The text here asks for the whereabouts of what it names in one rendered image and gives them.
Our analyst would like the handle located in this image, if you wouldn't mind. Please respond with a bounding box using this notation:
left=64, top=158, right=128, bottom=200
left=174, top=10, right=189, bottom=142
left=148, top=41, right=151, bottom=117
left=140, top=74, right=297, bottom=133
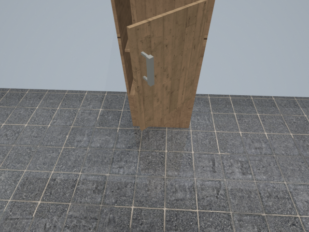
left=141, top=51, right=155, bottom=86

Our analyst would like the cupboard door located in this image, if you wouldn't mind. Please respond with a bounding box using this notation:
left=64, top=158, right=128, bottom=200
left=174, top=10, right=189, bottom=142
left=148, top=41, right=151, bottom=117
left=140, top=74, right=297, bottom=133
left=126, top=0, right=211, bottom=131

